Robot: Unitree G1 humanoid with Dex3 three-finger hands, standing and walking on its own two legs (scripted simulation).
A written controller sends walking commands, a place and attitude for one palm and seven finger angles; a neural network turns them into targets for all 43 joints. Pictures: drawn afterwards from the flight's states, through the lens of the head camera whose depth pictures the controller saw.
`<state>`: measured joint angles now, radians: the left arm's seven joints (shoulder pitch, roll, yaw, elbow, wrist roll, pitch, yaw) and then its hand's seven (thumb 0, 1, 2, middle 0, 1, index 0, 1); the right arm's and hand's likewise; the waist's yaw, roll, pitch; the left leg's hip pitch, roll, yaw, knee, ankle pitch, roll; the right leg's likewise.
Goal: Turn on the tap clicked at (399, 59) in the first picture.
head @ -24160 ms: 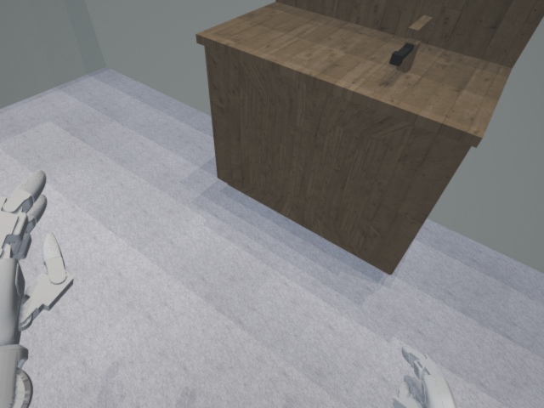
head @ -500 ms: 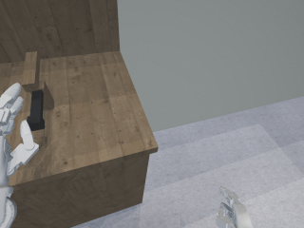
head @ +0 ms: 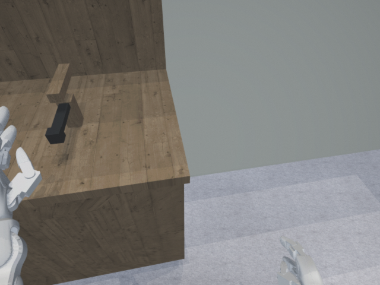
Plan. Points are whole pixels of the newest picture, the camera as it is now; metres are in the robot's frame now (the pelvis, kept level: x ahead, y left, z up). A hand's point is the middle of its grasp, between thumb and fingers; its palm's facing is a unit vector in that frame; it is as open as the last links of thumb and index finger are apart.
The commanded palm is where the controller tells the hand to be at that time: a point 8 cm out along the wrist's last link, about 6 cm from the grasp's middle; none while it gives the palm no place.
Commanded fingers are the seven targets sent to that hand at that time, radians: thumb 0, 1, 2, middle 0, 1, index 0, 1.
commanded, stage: turn the palm inward beside the body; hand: left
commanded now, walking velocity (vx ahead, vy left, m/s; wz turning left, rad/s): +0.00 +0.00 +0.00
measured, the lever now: (55, 135) +0.36 +0.36 +0.11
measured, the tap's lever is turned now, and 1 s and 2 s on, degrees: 0 0 0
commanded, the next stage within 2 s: reach beside the lever's end, fingers flat in 1.74 s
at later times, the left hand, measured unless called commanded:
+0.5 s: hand (66, 171) +0.25 +0.26 +0.15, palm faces +0.44 -0.87 -0.24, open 7.4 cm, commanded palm +0.19 +0.30 +0.17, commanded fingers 0.00 0.90 0.90 -0.20 -0.30 -0.20 -0.30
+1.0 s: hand (53, 192) +0.21 +0.26 +0.15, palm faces +0.46 -0.87 -0.15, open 7.4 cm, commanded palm +0.15 +0.30 +0.16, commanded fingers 0.00 0.90 0.90 -0.20 -0.30 -0.20 -0.30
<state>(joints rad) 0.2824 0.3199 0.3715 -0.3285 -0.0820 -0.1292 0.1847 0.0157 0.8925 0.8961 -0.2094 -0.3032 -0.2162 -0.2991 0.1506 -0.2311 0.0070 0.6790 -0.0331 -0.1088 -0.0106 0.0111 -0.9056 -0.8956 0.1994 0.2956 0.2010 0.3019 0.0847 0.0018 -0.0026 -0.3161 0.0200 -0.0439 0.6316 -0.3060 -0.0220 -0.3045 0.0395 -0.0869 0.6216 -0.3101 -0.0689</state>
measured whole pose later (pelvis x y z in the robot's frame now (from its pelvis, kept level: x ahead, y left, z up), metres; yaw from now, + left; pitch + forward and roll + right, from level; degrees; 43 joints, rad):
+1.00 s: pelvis +0.01 +0.03 +0.00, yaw -1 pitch -1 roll +0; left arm 0.46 0.22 0.22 -0.51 -0.17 0.09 0.18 0.01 0.90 0.90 -0.20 -0.30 -0.21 -0.30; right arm 0.17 -0.21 0.04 0.66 -0.01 -0.13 -0.07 0.01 -0.90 -0.90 0.20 0.30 0.20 0.30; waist 0.09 0.04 -0.03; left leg -0.30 -0.03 -0.04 0.65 -0.33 0.01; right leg -0.29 0.00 -0.05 0.65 -0.33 -0.03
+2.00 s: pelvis +0.03 +0.01 +0.00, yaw +0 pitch -1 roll +0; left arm 0.47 0.19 0.24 -0.48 -0.22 0.14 0.18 0.01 0.90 0.90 -0.20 -0.30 -0.21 -0.30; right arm 0.17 -0.23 0.02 0.67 0.00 -0.15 -0.09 0.01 -0.91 -0.90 0.20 0.30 0.20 0.30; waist 0.09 0.05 -0.04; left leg -0.26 -0.01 -0.06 0.62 -0.34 -0.01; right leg -0.26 0.02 -0.07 0.62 -0.35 -0.05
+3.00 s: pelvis +0.02 +0.02 +0.00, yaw -1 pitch +2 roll +0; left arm 0.07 0.25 0.37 0.01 -0.21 0.02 0.13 0.01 0.90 0.90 -0.18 -0.23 -0.18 -0.22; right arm 0.15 -0.22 0.02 0.73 0.00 -0.13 -0.12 0.01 -0.91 -0.90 0.20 0.30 0.20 0.30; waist 0.06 0.04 -0.03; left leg -0.33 -0.02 -0.04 0.63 -0.33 0.00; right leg -0.33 0.02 -0.06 0.62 -0.33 -0.04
